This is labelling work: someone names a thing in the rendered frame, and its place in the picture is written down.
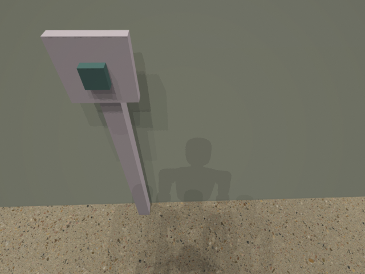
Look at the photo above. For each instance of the button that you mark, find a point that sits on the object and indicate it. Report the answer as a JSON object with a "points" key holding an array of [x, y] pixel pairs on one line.
{"points": [[94, 76]]}

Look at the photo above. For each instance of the panel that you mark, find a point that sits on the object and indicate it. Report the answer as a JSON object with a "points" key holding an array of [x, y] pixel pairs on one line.
{"points": [[68, 48]]}

